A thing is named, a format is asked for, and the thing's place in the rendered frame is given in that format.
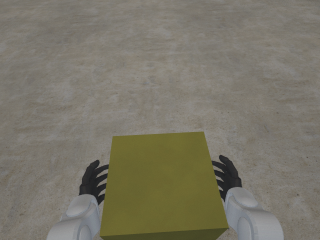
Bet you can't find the left robot hand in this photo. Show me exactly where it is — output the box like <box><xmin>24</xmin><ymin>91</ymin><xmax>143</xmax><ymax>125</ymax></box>
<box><xmin>78</xmin><ymin>160</ymin><xmax>109</xmax><ymax>205</ymax></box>

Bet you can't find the right robot forearm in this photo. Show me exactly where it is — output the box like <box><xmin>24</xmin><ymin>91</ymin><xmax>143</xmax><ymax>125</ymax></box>
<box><xmin>224</xmin><ymin>187</ymin><xmax>284</xmax><ymax>240</ymax></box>

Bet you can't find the carton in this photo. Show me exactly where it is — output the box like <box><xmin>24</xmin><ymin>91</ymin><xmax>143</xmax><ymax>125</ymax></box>
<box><xmin>99</xmin><ymin>131</ymin><xmax>229</xmax><ymax>240</ymax></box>

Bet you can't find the left robot forearm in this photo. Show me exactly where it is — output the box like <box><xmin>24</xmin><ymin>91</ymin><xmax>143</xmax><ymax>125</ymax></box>
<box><xmin>46</xmin><ymin>194</ymin><xmax>101</xmax><ymax>240</ymax></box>

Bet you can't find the right robot hand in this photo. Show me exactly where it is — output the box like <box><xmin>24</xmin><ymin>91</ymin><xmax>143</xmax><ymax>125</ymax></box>
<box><xmin>211</xmin><ymin>155</ymin><xmax>242</xmax><ymax>203</ymax></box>

